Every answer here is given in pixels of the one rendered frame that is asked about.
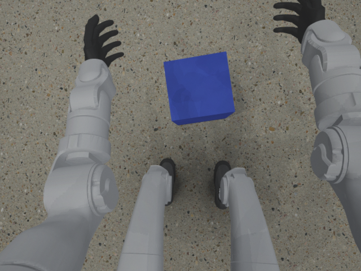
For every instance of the robot left hand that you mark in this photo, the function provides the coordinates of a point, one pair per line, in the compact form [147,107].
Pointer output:
[93,42]

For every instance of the robot left forearm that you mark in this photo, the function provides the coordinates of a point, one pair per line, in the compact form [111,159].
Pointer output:
[88,119]

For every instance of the right robot upper arm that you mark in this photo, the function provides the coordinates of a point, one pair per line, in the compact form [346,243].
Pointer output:
[336,158]

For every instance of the robot right forearm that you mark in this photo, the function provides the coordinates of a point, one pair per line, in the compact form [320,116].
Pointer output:
[335,74]

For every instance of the robot left shin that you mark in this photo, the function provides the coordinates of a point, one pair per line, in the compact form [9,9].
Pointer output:
[155,168]

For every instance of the robot shin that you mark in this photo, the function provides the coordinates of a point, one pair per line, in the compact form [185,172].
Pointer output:
[234,170]
[155,168]

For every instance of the carton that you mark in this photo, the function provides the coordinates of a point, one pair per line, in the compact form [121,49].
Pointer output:
[199,88]

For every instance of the robot right hand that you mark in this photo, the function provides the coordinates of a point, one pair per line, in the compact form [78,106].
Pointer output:
[309,11]

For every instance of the robot right shin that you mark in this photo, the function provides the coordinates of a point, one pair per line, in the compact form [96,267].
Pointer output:
[234,170]

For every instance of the left robot upper arm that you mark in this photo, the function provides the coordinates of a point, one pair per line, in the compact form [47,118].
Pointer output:
[76,200]

